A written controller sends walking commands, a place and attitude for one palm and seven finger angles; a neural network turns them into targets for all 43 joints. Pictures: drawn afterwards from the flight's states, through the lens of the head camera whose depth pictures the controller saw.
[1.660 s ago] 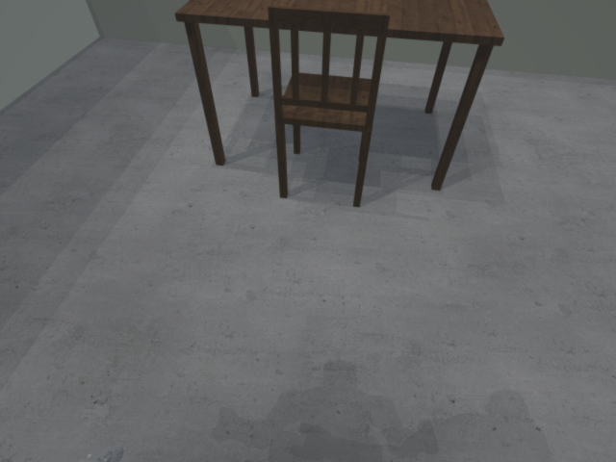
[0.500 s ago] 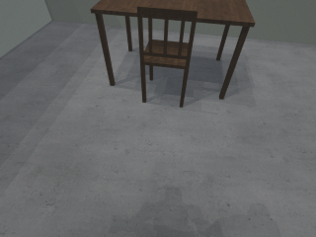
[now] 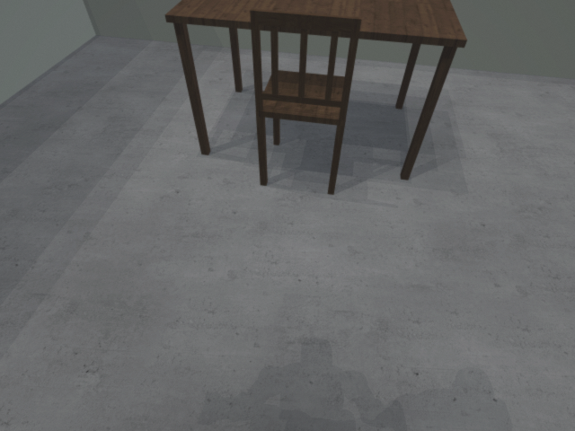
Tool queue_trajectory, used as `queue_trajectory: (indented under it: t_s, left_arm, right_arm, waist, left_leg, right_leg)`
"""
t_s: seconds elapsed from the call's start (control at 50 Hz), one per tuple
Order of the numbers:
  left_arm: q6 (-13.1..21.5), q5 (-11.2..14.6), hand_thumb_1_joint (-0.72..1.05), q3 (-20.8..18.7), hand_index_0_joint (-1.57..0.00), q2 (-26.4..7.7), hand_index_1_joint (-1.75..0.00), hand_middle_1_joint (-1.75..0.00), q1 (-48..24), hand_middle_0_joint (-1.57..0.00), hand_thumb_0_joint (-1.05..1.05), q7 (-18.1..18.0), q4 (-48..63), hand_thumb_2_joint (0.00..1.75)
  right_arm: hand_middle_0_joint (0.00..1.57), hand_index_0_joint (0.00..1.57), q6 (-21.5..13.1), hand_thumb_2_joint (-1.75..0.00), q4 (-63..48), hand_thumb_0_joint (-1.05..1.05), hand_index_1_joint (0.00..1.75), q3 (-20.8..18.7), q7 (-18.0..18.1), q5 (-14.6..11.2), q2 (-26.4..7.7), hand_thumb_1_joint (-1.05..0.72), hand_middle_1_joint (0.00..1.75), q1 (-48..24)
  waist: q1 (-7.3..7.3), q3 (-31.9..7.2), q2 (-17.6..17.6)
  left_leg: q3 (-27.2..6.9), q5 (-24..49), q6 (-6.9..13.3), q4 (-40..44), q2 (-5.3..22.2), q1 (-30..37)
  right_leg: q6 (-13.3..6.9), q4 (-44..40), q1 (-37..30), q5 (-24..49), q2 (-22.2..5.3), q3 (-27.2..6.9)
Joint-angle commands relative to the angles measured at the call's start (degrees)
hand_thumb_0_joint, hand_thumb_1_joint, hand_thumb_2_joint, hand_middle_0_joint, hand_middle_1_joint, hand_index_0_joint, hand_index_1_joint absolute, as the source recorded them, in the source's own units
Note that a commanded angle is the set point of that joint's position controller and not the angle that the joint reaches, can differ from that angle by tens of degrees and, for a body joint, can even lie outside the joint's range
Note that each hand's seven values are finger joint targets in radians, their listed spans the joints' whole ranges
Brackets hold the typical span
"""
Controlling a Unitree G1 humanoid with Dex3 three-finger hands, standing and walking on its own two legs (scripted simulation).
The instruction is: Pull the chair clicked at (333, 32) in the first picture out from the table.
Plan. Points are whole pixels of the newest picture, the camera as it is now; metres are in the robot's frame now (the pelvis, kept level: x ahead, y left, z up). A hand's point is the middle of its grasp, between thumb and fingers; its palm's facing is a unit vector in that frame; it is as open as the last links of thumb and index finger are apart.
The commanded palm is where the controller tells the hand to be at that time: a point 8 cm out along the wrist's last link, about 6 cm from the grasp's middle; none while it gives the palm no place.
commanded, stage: walk to a spot facing it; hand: left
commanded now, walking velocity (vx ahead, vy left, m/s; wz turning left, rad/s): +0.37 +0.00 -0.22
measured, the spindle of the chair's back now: (302, 64) +1.36 +0.02 -0.12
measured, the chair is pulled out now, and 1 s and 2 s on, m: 0.00 0.00 0.00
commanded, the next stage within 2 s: take the last steps up to it in 1.32 s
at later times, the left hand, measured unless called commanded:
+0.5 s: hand out of the picture +0.14 +0.18 -0.19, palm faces -0.10 -0.98 -0.14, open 7.4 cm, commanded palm none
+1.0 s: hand (228, 327) +0.34 +0.14 -0.20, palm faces -0.05 -0.99 -0.14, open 7.3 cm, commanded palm none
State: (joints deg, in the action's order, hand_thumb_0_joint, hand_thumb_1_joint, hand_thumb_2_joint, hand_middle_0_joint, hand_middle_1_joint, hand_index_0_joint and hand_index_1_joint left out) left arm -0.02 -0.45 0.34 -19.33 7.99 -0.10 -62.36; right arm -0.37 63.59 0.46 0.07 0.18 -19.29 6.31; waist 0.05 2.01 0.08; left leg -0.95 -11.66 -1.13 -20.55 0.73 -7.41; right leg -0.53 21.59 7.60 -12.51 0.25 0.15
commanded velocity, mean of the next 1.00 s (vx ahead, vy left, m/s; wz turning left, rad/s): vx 0.38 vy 0.00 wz -0.10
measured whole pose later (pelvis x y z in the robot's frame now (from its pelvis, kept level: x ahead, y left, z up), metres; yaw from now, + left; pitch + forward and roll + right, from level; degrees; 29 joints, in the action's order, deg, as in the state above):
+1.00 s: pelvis +0.31 -0.03 -0.01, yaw -6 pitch -1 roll -3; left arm 2.5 -1.6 -2.8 -10.4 17.4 -0.1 -61.7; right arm -1.9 56.9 -3.7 -1.4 1.1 -9.0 11.0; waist 0.0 -0.1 1.1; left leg 6.4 -14.7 -1.0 -42.4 7.7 -26.7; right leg -1.2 26.0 8.2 -16.8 0.0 9.9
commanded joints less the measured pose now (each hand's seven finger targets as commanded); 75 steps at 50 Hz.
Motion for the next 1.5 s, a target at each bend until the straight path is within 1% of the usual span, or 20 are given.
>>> queue_trajectory:
  t_s: [0.0,0.12,0.24,0.28,0.3,0.34,0.52,0.58,0.6,0.64,0.7,0.76,0.92,1.0,1.04,1.06,1.1,1.18,1.42,1.48]
  left_arm:
    - [0.4,-0.2,0.90,-0.7,-0.20,-4.7,-0.30,-0.30,2.1,-0.20,0.00,-0.8,1.7,0.90]
    - [-0.2,-0.8,0.90,-2.3,-0.20,-5.6,-0.30,-0.30,8.3,-0.20,0.00,0.5,2.1,0.90]
    - [1.4,-0.6,0.90,-3.9,-0.20,-3.7,-0.30,-0.30,11.1,-0.20,0.00,0.1,2.6,0.90]
    - [1.7,-0.4,0.90,-3.1,-0.20,2.2,-0.30,-0.30,6.6,-0.20,0.00,0.6,4.8,0.90]
    - [2.6,-0.7,0.90,-2.7,-0.20,2.3,-0.30,-0.30,1.6,-0.20,0.00,0.1,7.4,0.90]
    - [2.8,-0.7,0.90,-3.2,-0.20,3.2,-0.30,-0.30,-0.3,-0.20,0.00,0.6,7.2,0.90]
    - [1.4,-0.5,0.90,-3.2,-0.20,8.0,-0.30,-0.30,-1.1,-0.20,0.00,2.4,7.8,0.90]
    - [2.1,-1.1,0.90,-4.5,-0.20,5.0,-0.30,-0.30,12.9,-0.20,0.00,1.8,3.4,0.90]
    - [3.1,-1.5,0.90,-5.5,-0.20,1.1,-0.30,-0.30,21.5,-0.20,0.00,1.1,1.2,0.90]
    - [3.3,-0.3,0.90,-7.6,-0.20,-8.1,-0.30,-0.30,26.5,-0.20,0.00,-0.1,-0.2,0.90]
    - [3.2,-0.6,0.90,-5.0,-0.20,-0.4,-0.30,-0.30,9.8,-0.20,0.00,-0.7,4.0,0.90]
    - [3.6,-1.3,0.90,-4.3,-0.20,2.3,-0.30,-0.30,5.8,-0.20,0.00,-0.9,4.8,0.90]
    - [3.9,-1.4,0.90,-4.8,-0.20,0.5,-0.30,-0.30,9.9,-0.20,0.00,-0.2,3.3,0.90]
    - [3.4,-0.9,0.90,-4.7,-0.20,1.6,-0.30,-0.30,11.2,-0.20,0.00,0.1,3.4,0.90]
    - [3.5,-0.4,0.90,-3.8,-0.20,7.0,-0.30,-0.30,10.1,-0.20,0.00,1.0,6.5,0.90]
    - [3.4,-1.1,0.90,-4.1,-0.20,4.5,-0.30,-0.30,6.2,-0.20,0.00,0.5,7.3,0.90]
    - [3.5,-1.2,0.90,-4.6,-0.20,5.2,-0.30,-0.30,6.0,-0.20,0.00,1.3,5.9,0.90]
    - [1.7,-1.6,0.90,-4.4,-0.20,7.9,-0.30,-0.30,10.6,-0.20,0.00,1.3,3.2,0.90]
    - [1.2,-1.1,0.90,-3.6,-0.20,8.9,-0.30,-0.30,-2.2,-0.20,0.00,1.5,6.6,0.90]
    - [2.6,-1.4,0.90,-4.3,-0.20,6.0,-0.30,-0.30,12.0,-0.20,0.00,1.0,2.4,0.90]
  right_arm:
    - [0.20,0.20,-0.5,-0.90,-1.6,0.00,0.30,-0.5,0.4,0.7,-4.2,-0.90,0.30,1.5]
    - [0.20,0.20,-0.3,-0.90,-2.7,0.00,0.30,-1.4,0.0,1.3,-3.4,-0.90,0.30,5.0]
    - [0.20,0.20,-2.6,-0.90,-2.7,0.00,0.30,-2.0,0.3,0.7,0.5,-0.90,0.30,11.6]
    - [0.20,0.20,-3.7,-0.90,2.2,0.00,0.30,-3.7,1.0,1.5,-4.5,-0.90,0.30,25.9]
    - [0.20,0.20,-3.7,-0.90,3.8,0.00,0.30,-3.5,1.7,1.6,-3.4,-0.90,0.30,30.7]
    - [0.20,0.20,-4.1,-0.90,3.1,0.00,0.30,-2.8,2.2,1.4,0.0,-0.90,0.30,29.0]
    - [0.20,0.20,-4.9,-0.90,4.2,0.00,0.30,-3.0,2.4,1.2,2.5,-0.90,0.30,25.0]
    - [0.20,0.20,-4.6,-0.90,4.2,0.00,0.30,-3.5,2.2,0.7,1.0,-0.90,0.30,22.7]
    - [0.20,0.20,-4.5,-0.90,3.8,0.00,0.30,-3.5,1.6,0.4,2.1,-0.90,0.30,22.9]
    - [0.20,0.20,-4.5,-0.90,0.2,0.00,0.30,-3.0,1.2,-0.6,7.5,-0.90,0.30,22.5]
    - [0.20,0.20,-2.9,-0.90,-1.2,0.00,0.30,-3.7,0.3,1.0,8.1,-0.90,0.30,16.2]
    - [0.20,0.20,-0.7,-0.90,-0.3,0.00,0.30,-3.7,0.0,1.6,10.2,-0.90,0.30,21.4]
    - [0.20,0.20,-1.8,-0.90,-7.2,0.00,0.30,-4.3,-1.8,1.1,8.8,-0.90,0.30,9.3]
    - [0.20,0.20,-3.1,-0.90,-6.1,0.00,0.30,-4.7,-1.3,1.3,5.8,-0.90,0.30,14.4]
    - [0.20,0.20,-3.6,-0.90,-3.5,0.00,0.30,-7.0,-0.1,2.3,-4.4,-0.90,0.30,27.0]
    - [0.20,0.20,-3.4,-0.90,-2.6,0.00,0.30,-6.2,0.7,2.0,-2.6,-0.90,0.30,27.1]
    - [0.20,0.20,-4.0,-0.90,-4.7,0.00,0.30,-4.7,1.1,1.5,1.8,-0.90,0.30,19.2]
    - [0.20,0.20,-5.6,-0.90,-3.8,0.00,0.30,-4.0,1.6,1.0,5.7,-0.90,0.30,17.1]
    - [0.20,0.20,-4.1,-0.90,1.9,0.00,0.30,-3.7,1.9,1.4,5.0,-0.90,0.30,23.6]
    - [0.20,0.20,-3.8,-0.90,2.1,0.00,0.30,-3.8,1.7,0.7,3.3,-0.90,0.30,20.8]
  waist:
    - [0.17,-5.1,0.7]
    - [1.08,5.4,4.7]
    - [-1.59,4.8,3.8]
    - [-6.85,2.8,-18.3]
    - [-7.93,6.2,-17.3]
    - [-6.02,8.4,-4.9]
    - [-0.56,7.5,-8.4]
    - [6.09,-0.7,-5.6]
    - [9.71,-6.0,-1.0]
    - [8.66,-12.8,12.1]
    - [1.98,1.3,3.6]
    - [-2.78,1.4,3.8]
    - [-0.50,4.7,4.7]
    - [-3.51,2.4,-2.9]
    - [-7.48,-0.5,-24.1]
    - [-7.97,-0.8,-19.0]
    - [-4.02,1.7,-7.1]
    - [-0.29,0.0,-4.5]
    - [-2.64,5.9,-7.5]
    - [4.38,-2.3,-6.3]
  left_leg:
    - [-2.4,2.8,1.3,1.0,5.6,1.6]
    - [0.6,-17.6,1.9,-6.2,2.7,-10.6]
    - [5.2,-10.4,2.0,-8.1,3.2,-4.5]
    - [-15.9,3.3,8.8,4.1,17.1,13.7]
    - [-21.5,17.8,12.3,5.6,22.5,17.6]
    - [-16.5,24.9,14.3,4.1,23.5,15.7]
    - [4.0,26.0,8.6,7.8,14.7,4.2]
    - [8.6,37.5,6.1,-10.6,12.6,2.6]
    - [8.6,28.5,4.2,-24.8,10.6,-5.5]
    - [4.3,-20.6,3.1,-59.1,1.9,-26.4]
    - [0.3,-9.8,2.9,-57.7,9.2,-26.7]
    - [3.2,-7.4,0.9,-47.4,9.7,-19.2]
    - [7.1,-2.8,0.4,-22.7,7.5,-15.6]
    - [9.8,-4.0,0.9,-10.0,4.3,0.6]
    - [-22.2,-16.6,9.8,8.2,24.8,12.6]
    - [-26.5,-17.4,10.8,10.7,25.7,10.9]
    - [-16.2,-10.4,9.7,10.0,22.7,6.0]
    - [0.5,11.6,7.6,9.1,17.5,3.9]
    - [11.9,33.1,7.4,3.7,17.3,8.5]
    - [13.5,38.4,5.1,-12.5,15.0,5.8]
  right_leg:
    - [-0.3,-2.9,0.3,0.7,-6.7,-5.6]
    - [-4.5,-5.3,5.9,-23.5,-7.0,-13.0]
    - [-7.7,0.8,8.2,-7.4,-9.2,-13.6]
    - [-2.2,30.1,25.7,-7.5,2.2,2.3]
    - [-1.8,38.9,35.8,-18.9,1.2,1.1]
    - [-1.8,44.3,38.3,-16.3,-4.0,-1.2]
    - [-2.7,19.2,17.4,-0.5,-2.5,8.7]
    - [-4.6,13.0,-1.5,3.0,0.8,10.3]
    - [-6.2,10.1,-14.4,3.1,-3.3,5.0]
    - [-16.4,-4.5,-21.4,-4.2,-28.2,-32.6]
    - [-11.5,-9.6,5.5,-18.3,-22.8,-19.4]
    - [-8.6,-11.4,16.5,-13.0,-17.9,-6.2]
    - [-8.6,-11.6,12.7,-14.6,-16.4,-3.6]
    - [-6.0,0.8,13.9,-10.2,-11.6,1.3]
    - [-0.6,35.3,30.3,-19.2,-0.3,10.1]
    - [-1.2,46.1,33.3,-18.2,-1.9,2.7]
    - [-1.1,51.1,34.9,-7.4,-6.5,-0.2]
    - [0.9,47.4,29.8,-0.7,-7.4,0.4]
    - [-1.3,16.8,23.5,1.6,-3.9,8.0]
    - [-3.1,9.1,3.0,6.3,-0.6,10.3]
